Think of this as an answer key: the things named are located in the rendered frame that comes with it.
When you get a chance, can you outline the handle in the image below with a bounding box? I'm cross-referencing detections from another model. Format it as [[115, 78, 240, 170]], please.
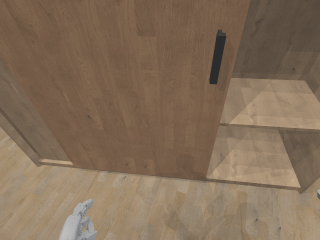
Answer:
[[209, 29, 226, 85]]

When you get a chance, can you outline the wardrobe door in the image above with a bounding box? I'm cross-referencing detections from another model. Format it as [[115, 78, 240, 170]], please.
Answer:
[[0, 0, 251, 181], [0, 56, 70, 162]]

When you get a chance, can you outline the robot left hand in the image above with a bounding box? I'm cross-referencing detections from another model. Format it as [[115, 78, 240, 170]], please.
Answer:
[[58, 199, 97, 240]]

